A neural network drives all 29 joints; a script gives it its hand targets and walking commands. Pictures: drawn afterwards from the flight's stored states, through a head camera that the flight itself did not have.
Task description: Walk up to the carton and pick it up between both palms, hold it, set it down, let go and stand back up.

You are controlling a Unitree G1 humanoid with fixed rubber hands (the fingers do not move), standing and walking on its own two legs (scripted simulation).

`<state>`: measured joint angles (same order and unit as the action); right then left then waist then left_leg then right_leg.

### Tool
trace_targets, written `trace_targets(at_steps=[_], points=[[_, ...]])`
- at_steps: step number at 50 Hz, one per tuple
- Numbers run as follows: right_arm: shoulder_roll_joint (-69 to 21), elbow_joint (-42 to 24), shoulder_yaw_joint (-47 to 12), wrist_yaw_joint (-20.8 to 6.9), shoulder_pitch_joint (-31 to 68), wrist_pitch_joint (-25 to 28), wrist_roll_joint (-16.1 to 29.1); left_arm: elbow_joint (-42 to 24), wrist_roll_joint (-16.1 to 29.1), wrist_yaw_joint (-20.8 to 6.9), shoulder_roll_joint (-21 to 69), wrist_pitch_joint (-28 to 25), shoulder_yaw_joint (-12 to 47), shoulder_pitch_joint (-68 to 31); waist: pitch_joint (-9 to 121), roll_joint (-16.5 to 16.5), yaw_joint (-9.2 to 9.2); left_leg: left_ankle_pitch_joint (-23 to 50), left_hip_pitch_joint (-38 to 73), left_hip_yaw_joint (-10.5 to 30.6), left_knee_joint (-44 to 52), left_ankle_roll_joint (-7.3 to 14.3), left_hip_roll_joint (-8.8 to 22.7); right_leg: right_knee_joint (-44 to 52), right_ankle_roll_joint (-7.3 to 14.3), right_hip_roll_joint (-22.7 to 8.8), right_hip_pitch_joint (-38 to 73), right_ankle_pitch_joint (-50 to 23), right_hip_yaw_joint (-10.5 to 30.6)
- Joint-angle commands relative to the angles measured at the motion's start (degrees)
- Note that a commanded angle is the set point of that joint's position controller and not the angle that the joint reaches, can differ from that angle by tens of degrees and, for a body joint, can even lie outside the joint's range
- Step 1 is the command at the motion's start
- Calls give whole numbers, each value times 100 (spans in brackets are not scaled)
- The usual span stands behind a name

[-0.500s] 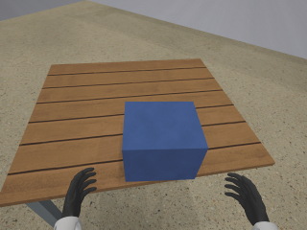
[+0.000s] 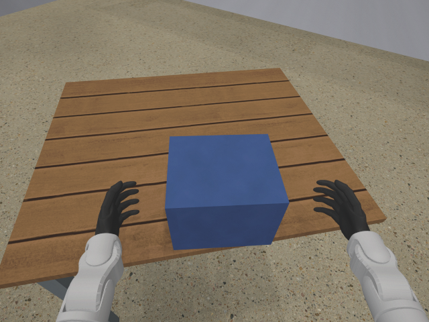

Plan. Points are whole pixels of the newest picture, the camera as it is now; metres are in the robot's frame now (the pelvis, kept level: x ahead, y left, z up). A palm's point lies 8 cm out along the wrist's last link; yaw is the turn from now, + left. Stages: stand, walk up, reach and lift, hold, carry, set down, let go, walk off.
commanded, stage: reach and lift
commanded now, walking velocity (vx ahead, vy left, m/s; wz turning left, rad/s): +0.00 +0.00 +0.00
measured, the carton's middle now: (221, 191) +0.39 +0.02 +0.01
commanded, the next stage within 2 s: none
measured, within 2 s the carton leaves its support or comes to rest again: neither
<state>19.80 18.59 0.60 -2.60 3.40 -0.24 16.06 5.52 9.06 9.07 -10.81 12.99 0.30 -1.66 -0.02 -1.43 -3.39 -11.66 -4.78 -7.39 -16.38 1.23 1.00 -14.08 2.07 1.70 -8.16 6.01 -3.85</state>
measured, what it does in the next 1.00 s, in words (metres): stands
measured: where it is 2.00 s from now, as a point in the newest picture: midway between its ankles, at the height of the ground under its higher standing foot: outside the picture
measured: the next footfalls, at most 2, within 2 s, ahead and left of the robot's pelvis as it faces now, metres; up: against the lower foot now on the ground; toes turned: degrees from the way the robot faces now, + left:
none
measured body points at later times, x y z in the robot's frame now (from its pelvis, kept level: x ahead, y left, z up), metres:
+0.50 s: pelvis -0.02 +0.00 +0.00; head +0.02 +0.00 +0.45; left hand +0.36 +0.22 +0.13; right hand +0.40 -0.19 +0.11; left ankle -0.03 +0.09 -0.75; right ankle +0.02 -0.09 -0.75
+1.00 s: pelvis -0.01 -0.01 +0.00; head +0.02 -0.01 +0.45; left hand +0.37 +0.23 +0.08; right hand +0.43 -0.16 +0.07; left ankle -0.03 +0.09 -0.75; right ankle +0.02 -0.09 -0.75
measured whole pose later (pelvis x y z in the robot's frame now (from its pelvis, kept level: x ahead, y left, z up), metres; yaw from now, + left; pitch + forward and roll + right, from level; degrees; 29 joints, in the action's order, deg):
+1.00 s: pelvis -0.01 -0.01 +0.00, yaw +4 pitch +8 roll -1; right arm 12.9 50.7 3.0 3.8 39.4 -5.4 11.0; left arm 42.4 5.7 1.2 -9.8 7.4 -9.4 -33.4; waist 6.4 2.3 -1.6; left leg -9.3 -15.9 -2.8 -17.1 1.3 0.4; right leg -10.5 2.9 1.2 -15.7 3.2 -8.3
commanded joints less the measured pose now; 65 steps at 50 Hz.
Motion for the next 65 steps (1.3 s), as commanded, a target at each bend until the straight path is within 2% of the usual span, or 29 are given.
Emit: trace_targets(at_steps=[1, 3, 7, 9, 12, 13, 14, 16, 17, 20, 22, 24, 26, 28, 33, 37, 43, 45, 48, 53, 56, 62, 65], points=[[898, -1231, 277, 232, 1639, 11, 119, -1428, -35, -210, -772, 314, -672, -1386, 1607, -156, 12, 1678, -488, 720, 271, -75, 28, -196, -223, -201, 1774, -2279, 928], [971, -1632, 330, 297, 1935, 34, 163, -1759, 113, -216, -895, 285, -611, -1642, 1985, -164, 88, 1758, -456, 689, 210, -63, -1, -287, -230, -152, 1793, -2422, 883], [1006, -1902, 425, 373, 2179, 13, 175, -1953, 234, -234, -1065, 146, -633, -1868, 2518, 167, 103, 1964, -411, 636, 81, -101, -13, -374, -232, -95, 1768, -2448, 810], [1002, -1799, 453, 406, 2280, -92, 177, -1863, 292, -239, -1106, 206, -628, -2014, 2617, 270, 135, 2062, -383, 653, 30, -141, 16, -365, -190, -79, 1690, -2421, 770], [970, -1403, 390, 413, 2707, -366, 240, -1652, 314, -229, -1168, 469, -764, -2435, 2444, 370, 62, 1980, -304, 681, 10, -182, 64, -254, -144, -85, 1354, -2039, 739], [1017, -383, 494, 392, 4763, -740, 564, -1660, 501, -219, -1039, 827, -282, -4241, 2164, 1003, 285, 1663, -363, 851, -39, -435, 71, -205, 108, -10, 719, -1135, 382], [1049, -221, 390, 312, 4334, -950, 588, -1359, 476, -150, -1004, 1116, -401, -3987, 1625, 923, 166, 1330, -380, 812, -19, -448, 128, -102, 149, -26, 510, -694, 450], [1179, -39, 383, 267, 4709, -1189, 518, -1233, 501, -45, -988, 1554, -370, -4291, 1574, 597, 188, 802, -505, 819, 129, -383, 218, -101, 85, -37, 493, -428, 446], [1263, -133, 445, 258, 4931, -1225, 441, -1122, 577, 15, -992, 1686, -416, -4297, 1783, 275, 180, 739, -486, 821, 145, -314, 255, -139, 34, -10, 513, -463, 441], [1416, -287, 680, 242, 5506, -1293, 166, -632, 746, 22, -1114, 1757, -538, -4429, 2774, -377, 173, 1527, -112, 820, -91, -99, 241, -266, -21, 85, 578, -1106, 447], [1406, -149, 743, 270, 5654, -1339, 43, -261, 577, -78, -1177, 1745, -765, -4538, 3347, -393, 90, 2054, -19, 785, -218, 26, 148, -303, 3, 61, 887, -1630, 506], [1309, 113, 710, 319, 5708, -1396, -22, -4, 253, -172, -1193, 1772, -1017, -4642, 3567, -209, -38, 2336, -199, 742, -223, 103, 35, -330, 16, -4, 1333, -1989, 565], [1198, 362, 620, 361, 5814, -1454, -18, 36, -9, -220, -1250, 1795, -1172, -4820, 3494, -34, -124, 2275, -546, 713, -120, 143, -64, -369, -10, -58, 1712, -2141, 589], [1110, 550, 514, 385, 6022, -1494, 41, -14, -74, -235, -1314, 1744, -1185, -5107, 3356, 26, -125, 2023, -821, 695, 0, 159, -111, -408, -54, -75, 1884, -2183, 594], [864, 892, 367, 433, 6719, -1480, 182, 199, 268, -273, -1385, 1246, -981, -5930, 3513, 64, 30, 1598, -1159, 686, 83, 206, -97, -495, -62, -102, 1825, -2140, 612], [636, 1353, 343, 498, 6776, -1323, 75, 956, 367, -404, -1279, 706, -865, -5978, 3803, 216, 98, 1656, -1360, 712, 48, 229, -73, -490, 16, -196, 1874, -2207, 655], [305, 2241, 353, 631, 5801, -664, -345, 2559, -191, -757, -741, -339, -1055, -4987, 3431, 181, 260, 1982, -1672, 842, 75, 146, -72, -367, 123, -284, 2328, -2813, 691], [153, 2326, 431, 666, 5525, -281, -502, 2859, -394, -831, -567, -786, -1106, -4781, 3288, 112, 332, 1997, -1742, 889, 61, 110, -65, -329, 136, -260, 2223, -2847, 667], [6, 2261, 623, 691, 5639, 305, -793, 3005, -503, -814, -470, -1474, -1053, -5027, 3367, 47, 385, 1989, -1803, 917, -11, 39, -79, -348, 128, -170, 1962, -2755, 594], [-59, 2011, 849, 579, 6484, 1123, -1204, 3090, -309, -481, -569, -2579, -700, -5998, 4287, 134, 287, 1691, -1650, 992, -161, -139, -52, -621, 19, -23, 1099, -2425, 360], [-47, 2120, 787, 470, 6619, 1420, -1191, 3377, -174, -218, -550, -3060, -431, -6202, 5050, 230, 194, 1589, -1574, 1026, -343, -196, 15, -798, -11, -35, 556, -2216, 331], [-79, 3050, 271, 421, 6843, 1586, -749, 4645, 55, -81, -606, -3393, -489, -6199, 5681, 240, -125, 1610, -2505, 900, -530, -54, 89, -1230, -95, -216, 578, -2335, 492], [-82, 3618, 81, 493, 6888, 1659, -573, 5028, -14, -125, -534, -3432, -589, -6204, 5508, 174, -114, 1991, -2540, 842, -610, -65, 102, -1265, -95, -189, 523, -2525, 556]])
